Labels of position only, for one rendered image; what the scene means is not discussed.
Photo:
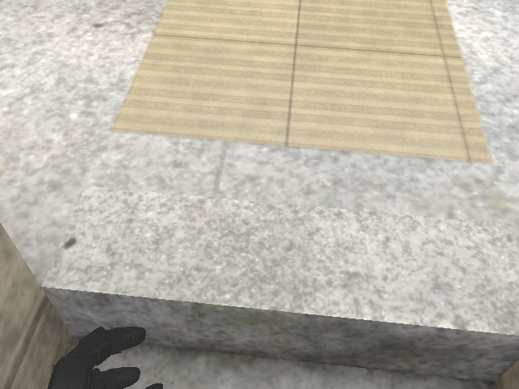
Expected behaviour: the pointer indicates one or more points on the left robot hand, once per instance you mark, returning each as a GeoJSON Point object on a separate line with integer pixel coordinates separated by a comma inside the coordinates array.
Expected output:
{"type": "Point", "coordinates": [75, 371]}

